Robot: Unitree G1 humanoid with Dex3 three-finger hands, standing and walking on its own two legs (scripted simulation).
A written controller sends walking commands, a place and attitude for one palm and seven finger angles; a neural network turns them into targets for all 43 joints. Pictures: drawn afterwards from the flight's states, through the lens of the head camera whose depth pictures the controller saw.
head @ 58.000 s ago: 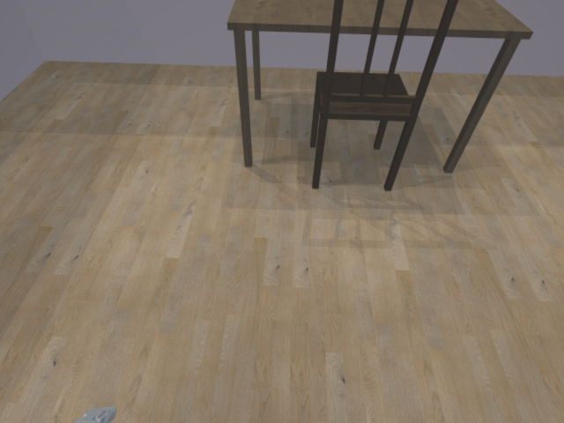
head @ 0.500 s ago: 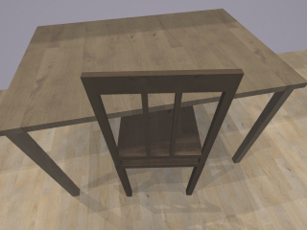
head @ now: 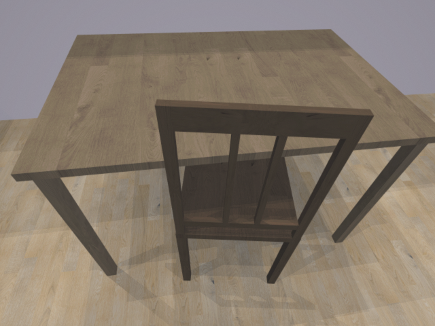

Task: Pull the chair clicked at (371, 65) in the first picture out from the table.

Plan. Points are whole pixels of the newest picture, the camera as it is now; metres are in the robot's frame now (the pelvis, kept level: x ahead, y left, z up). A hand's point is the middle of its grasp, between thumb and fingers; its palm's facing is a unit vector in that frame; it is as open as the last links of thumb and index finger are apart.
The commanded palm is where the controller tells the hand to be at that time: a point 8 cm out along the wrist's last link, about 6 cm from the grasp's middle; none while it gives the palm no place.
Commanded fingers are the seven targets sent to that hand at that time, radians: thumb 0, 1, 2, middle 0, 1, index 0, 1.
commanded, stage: come to a stop and stand still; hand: left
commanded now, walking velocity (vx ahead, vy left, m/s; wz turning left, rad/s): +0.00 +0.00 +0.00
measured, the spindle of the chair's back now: (229, 184) +0.46 +0.00 -0.06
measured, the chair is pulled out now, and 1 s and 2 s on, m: -0.05 -0.05 -0.05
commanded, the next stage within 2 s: look again from close up in 0.06 s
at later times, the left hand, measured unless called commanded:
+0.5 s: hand out of the picture +0.00 +0.16 -0.18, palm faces +0.00 -0.99 -0.16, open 7.4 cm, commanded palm none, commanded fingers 0.00 0.90 0.90 -0.20 -0.30 -0.20 -0.30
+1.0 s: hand out of the picture -0.01 +0.15 -0.18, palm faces +0.00 -0.98 -0.18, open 7.4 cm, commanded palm none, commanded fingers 0.00 0.90 0.90 -0.20 -0.30 -0.20 -0.30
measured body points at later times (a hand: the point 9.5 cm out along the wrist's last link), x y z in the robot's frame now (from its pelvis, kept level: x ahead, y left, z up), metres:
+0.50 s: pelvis +0.01 +0.00 +0.00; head +0.01 +0.01 +0.45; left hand +0.00 +0.21 -0.16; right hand +0.02 -0.23 -0.15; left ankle +0.01 +0.08 -0.74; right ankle +0.00 -0.13 -0.74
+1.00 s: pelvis +0.00 -0.01 +0.00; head +0.01 -0.01 +0.45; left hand -0.01 +0.21 -0.16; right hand +0.00 -0.23 -0.16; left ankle +0.01 +0.08 -0.74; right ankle +0.00 -0.13 -0.74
